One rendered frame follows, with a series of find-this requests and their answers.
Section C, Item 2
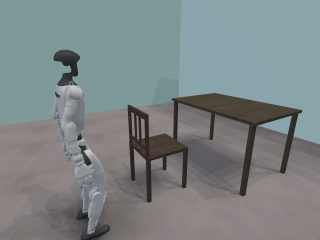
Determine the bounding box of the table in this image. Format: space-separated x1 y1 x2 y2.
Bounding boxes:
172 93 302 196

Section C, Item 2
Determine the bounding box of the chair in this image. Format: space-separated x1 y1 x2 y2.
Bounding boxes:
127 105 188 203

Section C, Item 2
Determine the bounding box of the robot right thigh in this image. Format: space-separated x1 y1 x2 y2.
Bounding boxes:
80 147 106 200

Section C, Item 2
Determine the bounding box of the robot right upper arm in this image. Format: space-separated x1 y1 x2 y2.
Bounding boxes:
61 86 83 132

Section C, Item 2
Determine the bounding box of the right robot forearm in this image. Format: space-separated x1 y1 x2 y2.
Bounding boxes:
64 123 85 166

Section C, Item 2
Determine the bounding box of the right robot shin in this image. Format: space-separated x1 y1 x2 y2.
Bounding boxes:
87 191 107 234

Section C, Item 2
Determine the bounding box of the left robot forearm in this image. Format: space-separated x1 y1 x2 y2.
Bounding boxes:
54 117 65 143

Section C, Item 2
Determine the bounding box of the robot left upper arm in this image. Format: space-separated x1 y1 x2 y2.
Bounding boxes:
52 96 60 120

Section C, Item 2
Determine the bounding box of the robot right hand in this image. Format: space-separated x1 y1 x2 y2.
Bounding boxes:
74 163 93 190

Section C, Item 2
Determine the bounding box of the robot left hand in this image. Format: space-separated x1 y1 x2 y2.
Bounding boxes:
62 142 71 161

